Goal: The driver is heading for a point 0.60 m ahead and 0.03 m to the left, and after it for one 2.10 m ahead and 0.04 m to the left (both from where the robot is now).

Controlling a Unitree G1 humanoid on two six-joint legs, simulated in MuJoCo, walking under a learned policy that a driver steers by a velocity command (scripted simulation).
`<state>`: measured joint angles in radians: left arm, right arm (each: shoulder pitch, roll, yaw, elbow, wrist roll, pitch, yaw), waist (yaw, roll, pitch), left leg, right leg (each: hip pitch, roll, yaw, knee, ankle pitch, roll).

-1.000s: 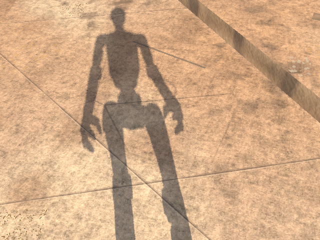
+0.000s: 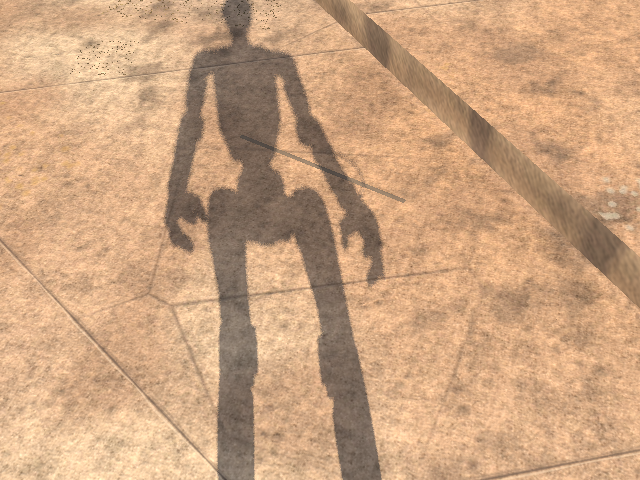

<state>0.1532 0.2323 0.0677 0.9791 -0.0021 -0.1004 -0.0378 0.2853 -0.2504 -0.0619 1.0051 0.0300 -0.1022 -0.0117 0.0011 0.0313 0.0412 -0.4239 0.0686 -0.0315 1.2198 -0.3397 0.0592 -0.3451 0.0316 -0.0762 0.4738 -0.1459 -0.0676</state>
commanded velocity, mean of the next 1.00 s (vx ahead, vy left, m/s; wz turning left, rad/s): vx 0.50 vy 0.00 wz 0.00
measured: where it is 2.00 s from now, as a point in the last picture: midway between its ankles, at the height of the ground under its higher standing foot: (331, 218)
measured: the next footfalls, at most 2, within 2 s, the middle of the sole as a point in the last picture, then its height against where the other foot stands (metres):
left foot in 0.44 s outside the picture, level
right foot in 0.98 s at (382, 358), level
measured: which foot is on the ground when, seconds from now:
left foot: up 0.00-0.42, down 0.44-1.00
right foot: down 0.00-0.44, up 0.46-0.96, down 0.98-1.00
